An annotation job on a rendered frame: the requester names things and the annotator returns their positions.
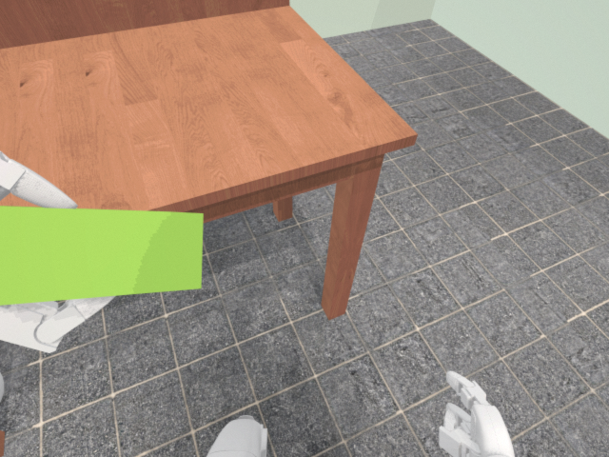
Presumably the table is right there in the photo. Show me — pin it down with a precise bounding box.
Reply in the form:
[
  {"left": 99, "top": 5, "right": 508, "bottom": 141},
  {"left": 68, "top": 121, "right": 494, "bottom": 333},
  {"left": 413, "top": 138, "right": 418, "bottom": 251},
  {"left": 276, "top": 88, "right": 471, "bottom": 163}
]
[{"left": 0, "top": 0, "right": 418, "bottom": 457}]

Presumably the robot left hand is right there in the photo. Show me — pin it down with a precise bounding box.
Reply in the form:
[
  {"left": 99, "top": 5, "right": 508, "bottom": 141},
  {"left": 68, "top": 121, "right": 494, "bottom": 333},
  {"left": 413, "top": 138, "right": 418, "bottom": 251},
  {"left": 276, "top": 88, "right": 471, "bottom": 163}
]
[{"left": 0, "top": 150, "right": 115, "bottom": 353}]

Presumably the robot right hand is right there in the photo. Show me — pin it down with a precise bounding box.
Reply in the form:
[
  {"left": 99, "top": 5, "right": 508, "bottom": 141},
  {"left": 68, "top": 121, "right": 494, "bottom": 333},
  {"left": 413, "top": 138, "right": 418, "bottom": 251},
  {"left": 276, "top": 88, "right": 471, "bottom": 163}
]
[{"left": 439, "top": 370, "right": 515, "bottom": 457}]

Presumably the left robot thigh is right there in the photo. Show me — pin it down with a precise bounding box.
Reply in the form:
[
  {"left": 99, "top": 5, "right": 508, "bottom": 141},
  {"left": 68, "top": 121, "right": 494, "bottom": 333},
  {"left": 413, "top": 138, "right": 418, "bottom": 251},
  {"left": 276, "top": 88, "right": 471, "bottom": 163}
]
[{"left": 206, "top": 419, "right": 267, "bottom": 457}]

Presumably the sponge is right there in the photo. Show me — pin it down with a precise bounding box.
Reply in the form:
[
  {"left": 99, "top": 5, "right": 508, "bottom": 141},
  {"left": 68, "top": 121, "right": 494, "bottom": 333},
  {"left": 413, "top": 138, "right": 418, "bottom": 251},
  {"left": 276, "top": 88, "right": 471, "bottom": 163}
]
[{"left": 0, "top": 206, "right": 204, "bottom": 306}]

